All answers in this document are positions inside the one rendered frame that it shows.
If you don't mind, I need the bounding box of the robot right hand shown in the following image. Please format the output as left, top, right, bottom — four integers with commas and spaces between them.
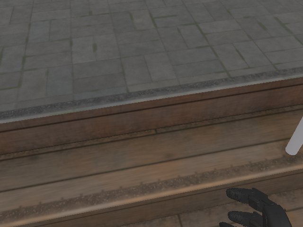
219, 187, 293, 227

